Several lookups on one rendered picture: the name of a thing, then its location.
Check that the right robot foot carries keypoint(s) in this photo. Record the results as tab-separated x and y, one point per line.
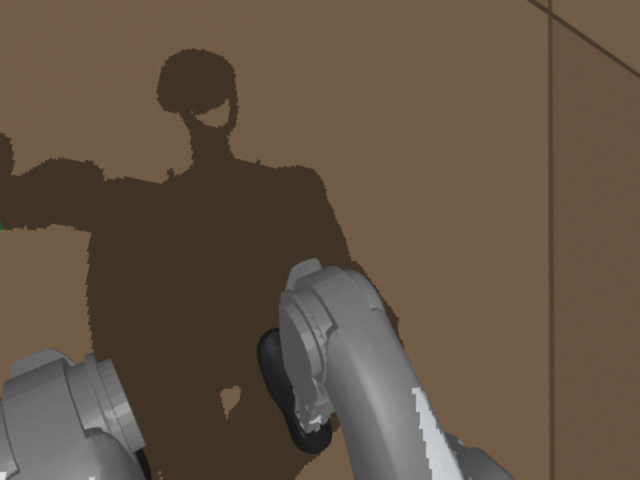
270	361

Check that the left robot foot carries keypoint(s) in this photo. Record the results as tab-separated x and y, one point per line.
144	464

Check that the right robot hand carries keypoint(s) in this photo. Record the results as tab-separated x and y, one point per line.
475	464

